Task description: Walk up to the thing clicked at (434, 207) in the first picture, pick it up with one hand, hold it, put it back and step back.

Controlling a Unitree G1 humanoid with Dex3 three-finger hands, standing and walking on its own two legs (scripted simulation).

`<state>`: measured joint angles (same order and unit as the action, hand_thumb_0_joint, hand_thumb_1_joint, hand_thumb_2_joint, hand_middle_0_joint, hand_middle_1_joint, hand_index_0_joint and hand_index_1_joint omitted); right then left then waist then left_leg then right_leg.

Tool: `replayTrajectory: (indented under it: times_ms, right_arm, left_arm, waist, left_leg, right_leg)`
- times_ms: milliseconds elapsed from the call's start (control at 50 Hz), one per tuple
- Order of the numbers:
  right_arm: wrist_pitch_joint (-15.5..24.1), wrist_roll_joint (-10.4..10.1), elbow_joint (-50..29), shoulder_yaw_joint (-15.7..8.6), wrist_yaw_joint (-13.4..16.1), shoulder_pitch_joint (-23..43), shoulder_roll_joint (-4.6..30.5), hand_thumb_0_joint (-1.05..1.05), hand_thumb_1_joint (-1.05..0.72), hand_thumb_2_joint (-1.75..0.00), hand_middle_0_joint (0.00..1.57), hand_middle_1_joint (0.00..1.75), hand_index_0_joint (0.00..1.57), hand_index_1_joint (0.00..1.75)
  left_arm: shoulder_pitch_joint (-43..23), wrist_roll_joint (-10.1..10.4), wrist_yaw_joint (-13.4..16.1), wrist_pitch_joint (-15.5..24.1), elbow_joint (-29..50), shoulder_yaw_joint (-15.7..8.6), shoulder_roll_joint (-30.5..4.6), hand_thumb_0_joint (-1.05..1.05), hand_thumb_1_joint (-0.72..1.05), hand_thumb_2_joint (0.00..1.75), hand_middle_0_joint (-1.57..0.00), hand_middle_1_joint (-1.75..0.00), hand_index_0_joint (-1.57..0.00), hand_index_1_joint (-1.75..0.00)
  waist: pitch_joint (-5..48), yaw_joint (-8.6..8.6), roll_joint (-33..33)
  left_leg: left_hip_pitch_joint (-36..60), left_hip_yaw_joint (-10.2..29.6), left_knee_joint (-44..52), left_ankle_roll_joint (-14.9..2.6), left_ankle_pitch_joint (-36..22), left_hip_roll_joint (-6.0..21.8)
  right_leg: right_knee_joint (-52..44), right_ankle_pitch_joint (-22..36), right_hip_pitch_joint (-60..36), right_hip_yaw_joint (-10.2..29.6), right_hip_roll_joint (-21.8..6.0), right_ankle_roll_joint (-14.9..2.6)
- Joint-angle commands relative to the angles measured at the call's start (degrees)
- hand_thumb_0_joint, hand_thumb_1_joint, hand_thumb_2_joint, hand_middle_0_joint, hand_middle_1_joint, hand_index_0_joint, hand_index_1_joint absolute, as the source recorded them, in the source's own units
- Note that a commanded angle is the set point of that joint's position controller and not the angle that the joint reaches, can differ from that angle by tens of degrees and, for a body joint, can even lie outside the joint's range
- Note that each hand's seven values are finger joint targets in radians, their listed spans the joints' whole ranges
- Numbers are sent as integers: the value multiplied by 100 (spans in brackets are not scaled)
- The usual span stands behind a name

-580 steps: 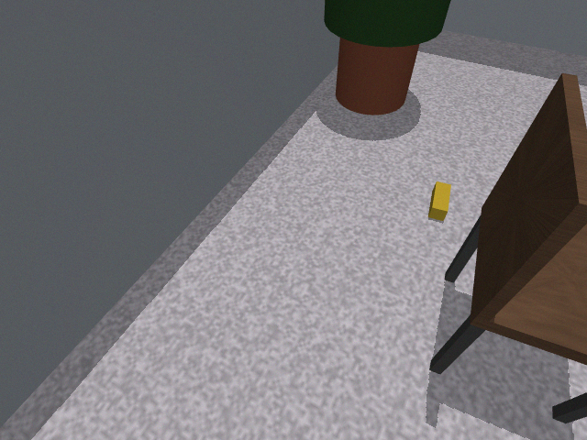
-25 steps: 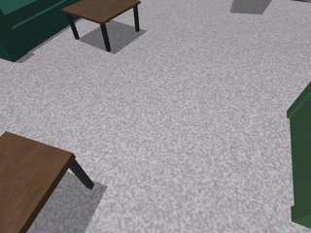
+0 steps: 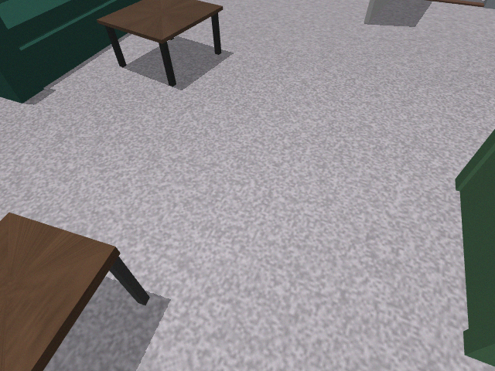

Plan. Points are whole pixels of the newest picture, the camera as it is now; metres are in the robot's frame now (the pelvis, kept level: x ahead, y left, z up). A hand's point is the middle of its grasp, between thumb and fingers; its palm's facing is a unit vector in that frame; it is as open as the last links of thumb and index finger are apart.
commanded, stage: stand
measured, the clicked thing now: out of the picture +0.26 +1.34 -0.75
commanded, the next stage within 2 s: walk up in 0.34 s
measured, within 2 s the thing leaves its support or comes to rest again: neither
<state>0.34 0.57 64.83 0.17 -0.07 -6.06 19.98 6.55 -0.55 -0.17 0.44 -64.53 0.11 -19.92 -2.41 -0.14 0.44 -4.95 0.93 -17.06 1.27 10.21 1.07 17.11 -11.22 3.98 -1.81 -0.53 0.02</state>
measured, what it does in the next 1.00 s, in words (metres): walks ahead: left foot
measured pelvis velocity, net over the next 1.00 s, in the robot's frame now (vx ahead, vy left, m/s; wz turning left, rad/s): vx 0.17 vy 0.08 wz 0.02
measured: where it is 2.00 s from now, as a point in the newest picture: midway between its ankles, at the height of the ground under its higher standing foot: (247, 274)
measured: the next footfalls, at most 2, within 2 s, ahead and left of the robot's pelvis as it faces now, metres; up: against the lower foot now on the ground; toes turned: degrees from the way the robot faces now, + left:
left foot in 0.64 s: +0.16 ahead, +0.19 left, +0.00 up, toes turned +6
right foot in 1.14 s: +0.40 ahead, -0.07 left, +0.00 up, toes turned -3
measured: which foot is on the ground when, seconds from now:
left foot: down 0.00-0.42, up 0.44-0.62, down 0.64-1.00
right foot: down 0.00-0.68, up 0.70-1.00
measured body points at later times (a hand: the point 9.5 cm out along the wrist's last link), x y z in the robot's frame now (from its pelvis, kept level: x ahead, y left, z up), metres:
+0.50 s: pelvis +0.01 +0.01 +0.00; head +0.01 +0.01 +0.45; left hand +0.05 +0.33 -0.13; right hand +0.07 -0.31 -0.13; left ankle +0.00 +0.14 -0.72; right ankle -0.02 -0.11 -0.75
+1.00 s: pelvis +0.17 +0.08 -0.01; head +0.18 +0.10 +0.44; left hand +0.23 +0.41 -0.13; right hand +0.20 -0.24 -0.12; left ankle +0.12 +0.19 -0.75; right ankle +0.29 -0.08 -0.71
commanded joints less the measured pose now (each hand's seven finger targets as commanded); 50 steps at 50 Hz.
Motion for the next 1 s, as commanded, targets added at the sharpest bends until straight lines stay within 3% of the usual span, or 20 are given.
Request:
replayTrajectory:
  times_ms: [0,300,320,340,380,400,420,460,560,600,620,640,660,680,700,760,780,820,900,980]
  right_arm:
    - [133,-13,-347,-198,84,196,1226,0,-90,-90,20,30,20,30]
    - [128,-1,-324,-223,53,212,1227,0,-90,-90,20,30,20,30]
    - [183,82,-631,-558,-86,-165,1647,0,-90,-90,20,30,20,30]
    - [168,135,-661,-594,-143,-105,1666,0,-90,-90,20,30,20,30]
    - [144,153,-937,-558,-207,383,1410,0,-90,-90,20,30,20,30]
    - [149,169,-1095,-573,-219,542,1317,0,-90,-90,20,30,20,30]
    - [181,182,-1115,-608,-207,520,1359,0,-90,-90,20,30,20,30]
    - [265,133,-1132,-653,-244,320,1430,0,-90,-90,20,30,20,30]
    - [289,115,-1161,-757,-389,-429,1359,0,-90,-90,20,30,20,30]
    - [321,149,-973,-849,-351,-1176,1344,0,-90,-90,20,30,20,30]
    - [331,176,-777,-969,-292,-1750,1504,0,-90,-90,20,30,20,30]
    - [359,206,-679,-1104,-219,-2319,1880,0,-90,-90,20,30,20,30]
    - [397,293,-787,-1161,-148,-2558,2337,0,-90,-90,20,30,20,30]
    - [426,199,-1119,-1109,-147,-1781,2433,0,-90,-90,20,30,20,30]
    - [418,72,-1333,-1091,-168,-1209,2490,0,-90,-90,20,30,20,30]
    - [513,47,-1596,-865,-135,-708,1864,0,-90,-90,20,30,20,30]
    - [551,29,-1571,-838,-137,-883,1812,0,-90,-90,20,30,20,30]
    - [604,22,-1559,-842,-135,-1151,1723,0,-90,-90,20,30,20,30]
    - [624,5,-1701,-860,-126,-1215,1817,0,-90,-90,20,30,20,30]
    - [598,1,-1780,-832,-139,-1435,1772,0,-90,-90,20,30,20,30]
  left_arm:
    - [-211,16,92,140,365,-269,-1287,0,90,90,-20,-30,-20,-30]
    - [-154,4,71,141,356,-240,-1263,0,90,90,-20,-30,-20,-30]
    - [228,-86,-80,198,654,-621,-1718,0,90,90,-20,-30,-20,-30]
    - [328,-146,-125,206,609,-648,-1716,0,90,90,-20,-30,-20,-30]
    - [596,-175,-159,219,629,-784,-1862,0,90,90,-20,-30,-20,-30]
    - [756,-179,-139,267,697,-856,-1994,0,90,90,-20,-30,-20,-30]
    - [780,-195,-131,317,776,-884,-2049,0,90,90,-20,-30,-20,-30]
    - [773,-180,-133,348,904,-881,-1923,0,90,90,-20,-30,-20,-30]
    - [-6,-184,-241,336,1369,-830,-1914,0,90,90,-20,-30,-20,-30]
    - [-153,-128,-264,281,1454,-790,-1774,0,90,90,-20,-30,-20,-30]
    - [-75,-152,-278,252,1489,-722,-1587,0,90,90,-20,-30,-20,-30]
    - [331,-145,-288,227,1495,-615,-1210,0,90,90,-20,-30,-20,-30]
    - [636,-116,-271,213,1536,-499,-851,0,90,90,-20,-30,-20,-30]
    - [713,-65,-218,139,1452,-606,-1357,0,90,90,-20,-30,-20,-30]
    - [824,-50,-199,121,1398,-633,-1642,0,90,90,-20,-30,-20,-30]
    - [1283,46,-236,134,1043,-676,-1780,0,90,90,-20,-30,-20,-30]
    - [1389,49,-250,134,1015,-668,-1730,0,90,90,-20,-30,-20,-30]
    - [1169,-3,-306,125,1091,-677,-1640,0,90,90,-20,-30,-20,-30]
    - [717,-45,-389,145,1436,-633,-1533,0,90,90,-20,-30,-20,-30]
    - [108,-70,-482,185,1716,-607,-1365,0,90,90,-20,-30,-20,-30]
  waist:
    - [436,18,-60]
    - [226,12,-102]
    - [753,-46,-106]
    - [305,-154,-36]
    - [-353,-422,-616]
    - [-620,-591,-983]
    - [-752,-615,-718]
    - [-513,-537,-411]
    - [-331,18,-1130]
    - [-184,398,-742]
    - [97,674,-140]
    - [396,877,1128]
    - [334,892,2115]
    - [166,562,1111]
    - [-303,299,1023]
    - [-487,-80,534]
    - [-481,-74,691]
    - [-512,34,537]
    - [-721,112,631]
    - [-704,299,572]
  left_leg:
    - [111,422,117,-198,-1352,654]
    - [-25,473,238,-207,-713,638]
    - [-120,510,-308,-638,2002,351]
    - [-967,617,-439,-682,2827,381]
    - [-2474,-23,-1438,-422,2300,0]
    - [-3193,-133,-2642,-303,1743,-5]
    - [-3470,262,-2893,-267,1557,213]
    - [-3350,402,-2845,-277,1515,349]
    - [-1462,-22,-1779,-179,976,414]
    - [-192,-450,-1137,-85,-188,138]
    - [797,-443,-1160,-109,-138,4]
    - [1651,173,-847,-314,820,315]
    - [1521,2574,78,-701,2695,1504]
    - [298,3893,995,-1027,4101,2066]
    - [-393,3983,1267,-1276,4357,2299]
    - [-507,1816,752,-878,2419,1460]
    - [-467,1494,731,-853,1936,1382]
    - [-464,1164,778,-954,1178,1330]
    - [-205,778,895,-1294,806,1442]
    - [-53,254,546,-1187,-177,1198]
  right_leg:
    - [-182,1343,-39,550,-737,-117]
    - [-329,573,193,593,-703,-115]
    - [141,-2019,-105,485,-378,-349]
    - [205,-2838,53,795,-572,-494]
    - [-603,-3704,-263,1714,-1251,-878]
    - [-1214,-3548,-513,2480,-1996,-1260]
    - [-1186,-2798,-589,2651,-2258,-1473]
    - [-996,-1899,-919,2254,-2026,-1495]
    - [-645,-1673,554,883,-1363,-1077]
    - [323,-1492,1364,196,-963,-811]
    - [1390,-1218,1912,9,-761,-712]
    - [3062,-1492,2676,-304,-347,-571]
    - [4532,-2436,3650,181,463,-381]
    - [4905,-2125,3233,907,298,-382]
    - [5108,-1883,3035,1034,-49,-445]
    - [4587,-786,2816,1101,-322,-280]
    - [4353,-615,2737,987,-362,-201]
    - [4076,-350,2613,911,-339,-44]
    - [3131,-121,2903,650,-483,78]
    - [2136,267,2610,231,-503,-30]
